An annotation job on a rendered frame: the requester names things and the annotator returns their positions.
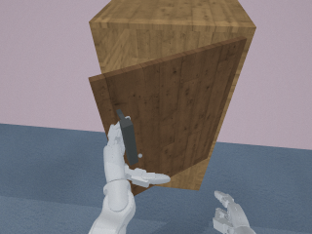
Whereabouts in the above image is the robot left hand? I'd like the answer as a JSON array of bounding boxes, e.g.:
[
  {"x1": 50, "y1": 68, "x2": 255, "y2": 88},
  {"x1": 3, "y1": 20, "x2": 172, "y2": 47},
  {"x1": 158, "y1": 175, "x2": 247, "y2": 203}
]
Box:
[{"x1": 103, "y1": 116, "x2": 171, "y2": 188}]

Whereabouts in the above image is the handle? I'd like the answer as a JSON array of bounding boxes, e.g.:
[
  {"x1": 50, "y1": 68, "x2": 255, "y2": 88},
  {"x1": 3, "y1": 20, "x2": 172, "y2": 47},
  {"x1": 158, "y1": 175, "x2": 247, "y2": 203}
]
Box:
[{"x1": 116, "y1": 109, "x2": 138, "y2": 165}]

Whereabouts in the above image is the robot right hand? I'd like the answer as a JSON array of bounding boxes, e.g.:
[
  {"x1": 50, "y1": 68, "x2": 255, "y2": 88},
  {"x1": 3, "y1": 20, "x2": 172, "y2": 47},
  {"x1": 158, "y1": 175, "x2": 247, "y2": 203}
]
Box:
[{"x1": 213, "y1": 190, "x2": 250, "y2": 234}]

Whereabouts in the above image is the robot left forearm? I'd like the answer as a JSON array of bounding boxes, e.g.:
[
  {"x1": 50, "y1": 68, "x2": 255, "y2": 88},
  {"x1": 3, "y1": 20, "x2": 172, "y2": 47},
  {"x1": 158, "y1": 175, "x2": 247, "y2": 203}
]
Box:
[{"x1": 88, "y1": 178, "x2": 136, "y2": 234}]

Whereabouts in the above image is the cupboard door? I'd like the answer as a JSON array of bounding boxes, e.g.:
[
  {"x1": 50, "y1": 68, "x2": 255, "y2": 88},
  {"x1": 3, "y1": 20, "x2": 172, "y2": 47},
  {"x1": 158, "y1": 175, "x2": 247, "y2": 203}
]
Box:
[{"x1": 88, "y1": 36, "x2": 248, "y2": 196}]

